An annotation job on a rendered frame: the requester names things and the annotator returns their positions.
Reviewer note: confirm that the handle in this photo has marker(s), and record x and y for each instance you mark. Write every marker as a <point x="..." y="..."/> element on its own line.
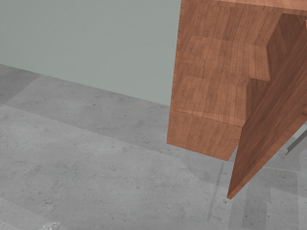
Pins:
<point x="297" y="147"/>

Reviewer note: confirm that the cupboard door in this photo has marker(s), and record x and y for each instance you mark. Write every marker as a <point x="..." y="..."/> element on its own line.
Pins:
<point x="279" y="113"/>

